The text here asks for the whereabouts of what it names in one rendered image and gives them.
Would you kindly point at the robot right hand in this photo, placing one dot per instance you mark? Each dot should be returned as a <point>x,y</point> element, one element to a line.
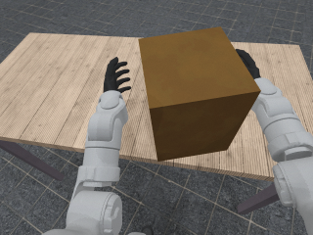
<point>249,63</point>

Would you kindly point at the robot left foot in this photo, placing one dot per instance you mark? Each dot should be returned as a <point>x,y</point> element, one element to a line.
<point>148,230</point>

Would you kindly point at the robot left forearm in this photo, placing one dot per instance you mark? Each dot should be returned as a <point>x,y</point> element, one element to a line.
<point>102,144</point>

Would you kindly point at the robot right upper arm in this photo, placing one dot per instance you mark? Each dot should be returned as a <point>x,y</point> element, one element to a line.
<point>293,181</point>

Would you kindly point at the robot left hand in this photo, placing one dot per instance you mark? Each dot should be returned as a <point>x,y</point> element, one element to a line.
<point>110,82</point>

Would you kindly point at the carton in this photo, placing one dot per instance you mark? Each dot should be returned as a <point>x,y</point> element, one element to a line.
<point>199,91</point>

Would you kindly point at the table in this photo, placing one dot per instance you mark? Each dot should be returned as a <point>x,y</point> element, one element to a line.
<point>50,86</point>

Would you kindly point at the robot left upper arm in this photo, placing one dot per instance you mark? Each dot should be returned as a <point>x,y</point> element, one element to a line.
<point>92,213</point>

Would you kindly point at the robot right forearm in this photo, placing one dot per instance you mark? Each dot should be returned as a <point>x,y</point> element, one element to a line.
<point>287,139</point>

